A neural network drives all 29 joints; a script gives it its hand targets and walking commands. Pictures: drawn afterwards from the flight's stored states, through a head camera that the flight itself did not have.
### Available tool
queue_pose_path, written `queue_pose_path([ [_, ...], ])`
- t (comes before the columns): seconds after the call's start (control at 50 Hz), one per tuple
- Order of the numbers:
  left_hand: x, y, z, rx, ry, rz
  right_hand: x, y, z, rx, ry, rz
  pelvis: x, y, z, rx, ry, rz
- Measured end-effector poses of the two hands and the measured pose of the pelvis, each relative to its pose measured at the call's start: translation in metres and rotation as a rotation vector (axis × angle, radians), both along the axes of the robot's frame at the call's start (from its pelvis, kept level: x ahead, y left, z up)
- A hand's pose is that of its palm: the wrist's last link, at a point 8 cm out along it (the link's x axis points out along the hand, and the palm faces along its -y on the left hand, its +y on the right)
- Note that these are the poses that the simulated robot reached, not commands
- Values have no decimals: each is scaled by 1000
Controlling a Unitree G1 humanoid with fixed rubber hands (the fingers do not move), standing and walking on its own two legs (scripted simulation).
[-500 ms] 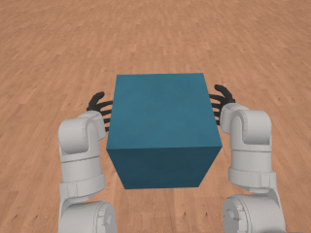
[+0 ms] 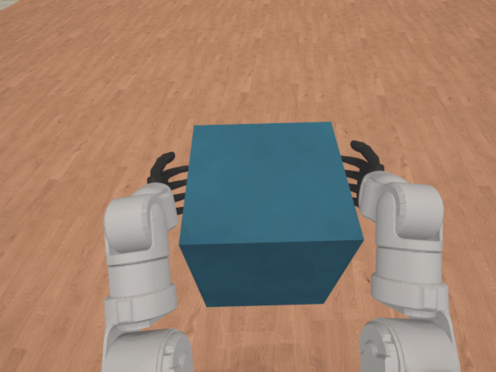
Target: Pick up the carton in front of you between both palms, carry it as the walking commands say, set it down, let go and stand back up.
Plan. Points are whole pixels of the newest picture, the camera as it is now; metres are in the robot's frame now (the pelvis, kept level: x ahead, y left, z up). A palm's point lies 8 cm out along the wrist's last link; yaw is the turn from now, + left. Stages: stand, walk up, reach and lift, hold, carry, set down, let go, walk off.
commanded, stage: carry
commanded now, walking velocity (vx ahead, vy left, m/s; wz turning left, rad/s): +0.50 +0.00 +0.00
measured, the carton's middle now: (263, 221) +0.36 +0.01 +0.06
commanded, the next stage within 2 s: none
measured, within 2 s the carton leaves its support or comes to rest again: neither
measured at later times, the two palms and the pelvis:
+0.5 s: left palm (188, 111) +0.63 +0.17 +0.10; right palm (326, 110) +0.61 -0.13 +0.10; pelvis +0.32 +0.04 +0.02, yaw -3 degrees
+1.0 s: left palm (216, 51) +0.87 +0.13 +0.12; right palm (328, 46) +0.88 -0.17 +0.12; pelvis +0.64 -0.03 +0.02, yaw +0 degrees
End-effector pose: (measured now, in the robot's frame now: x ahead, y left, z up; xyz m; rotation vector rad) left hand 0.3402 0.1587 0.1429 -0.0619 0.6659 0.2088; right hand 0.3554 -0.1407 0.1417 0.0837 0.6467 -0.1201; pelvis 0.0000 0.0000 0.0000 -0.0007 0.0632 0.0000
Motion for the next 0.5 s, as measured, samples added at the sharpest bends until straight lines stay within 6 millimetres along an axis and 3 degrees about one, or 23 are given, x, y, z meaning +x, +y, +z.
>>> queue_pose_path([
  [0.1,55,0,11,-10,-21,16,57,0,9,19,-20,-7,53,-3,15,10,15,0],
  [0.2,121,-1,15,-18,-24,-1,114,-2,13,0,-24,-26,118,4,21,10,29,-3],
  [0.36,234,12,-23,-30,-2,-66,212,12,-16,-45,-1,-69,240,31,0,11,8,-27],
  [0.44,268,15,-43,-51,65,-82,238,15,-36,-39,67,-102,284,39,11,-3,16,-46],
  [0.5,289,14,-47,-81,80,-72,253,15,-40,-18,83,-137,318,41,22,-18,24,-49],
])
